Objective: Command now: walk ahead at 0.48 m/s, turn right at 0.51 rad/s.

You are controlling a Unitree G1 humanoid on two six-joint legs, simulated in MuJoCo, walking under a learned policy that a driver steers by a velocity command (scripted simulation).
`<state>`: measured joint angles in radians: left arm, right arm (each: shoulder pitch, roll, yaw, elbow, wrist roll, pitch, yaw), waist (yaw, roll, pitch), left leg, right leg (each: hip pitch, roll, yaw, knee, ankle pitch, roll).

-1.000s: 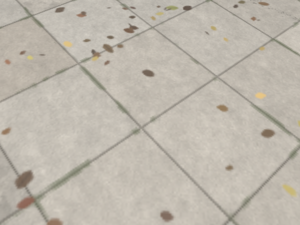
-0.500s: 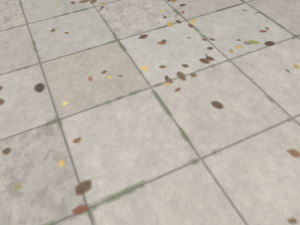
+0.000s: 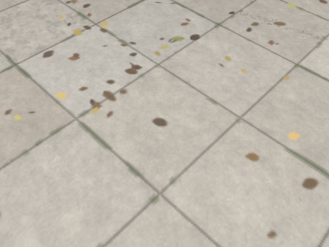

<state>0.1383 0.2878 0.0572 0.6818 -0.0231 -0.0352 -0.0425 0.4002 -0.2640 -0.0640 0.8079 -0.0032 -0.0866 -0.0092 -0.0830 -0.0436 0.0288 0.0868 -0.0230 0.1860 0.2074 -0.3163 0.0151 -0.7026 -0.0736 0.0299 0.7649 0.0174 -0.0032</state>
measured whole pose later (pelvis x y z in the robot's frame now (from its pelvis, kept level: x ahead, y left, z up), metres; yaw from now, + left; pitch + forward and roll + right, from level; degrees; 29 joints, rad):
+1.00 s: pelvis +0.58 -0.06 +0.01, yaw -5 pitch +2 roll +0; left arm 0.06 0.28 0.03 0.66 0.01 -0.09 -0.01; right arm 0.38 -0.28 -0.05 0.75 0.02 -0.05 -0.01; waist -0.09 -0.03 0.04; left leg -0.12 -0.11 -0.15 0.33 -0.23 0.08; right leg -0.60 -0.04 0.12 0.60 -0.01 0.06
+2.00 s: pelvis +1.03 -0.01 +0.00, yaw +28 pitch +2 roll +0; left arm 0.07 0.31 0.03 0.72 0.01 -0.02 0.02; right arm 0.23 -0.32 -0.07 0.67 0.01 0.02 -0.02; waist -0.04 -0.02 0.05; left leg -0.30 -0.11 -0.12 0.45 -0.18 0.06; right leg -0.57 -0.01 0.11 0.77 -0.23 0.09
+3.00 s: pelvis +1.06 +0.02 +0.00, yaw +64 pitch +1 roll -1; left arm 0.10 0.30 0.08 0.71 -0.01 -0.02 0.00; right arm 0.17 -0.32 -0.07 0.62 0.02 0.05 -0.02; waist -0.02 0.01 0.05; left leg -0.31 -0.13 -0.25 0.53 -0.22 0.03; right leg -0.28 0.05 0.09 0.52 -0.28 0.05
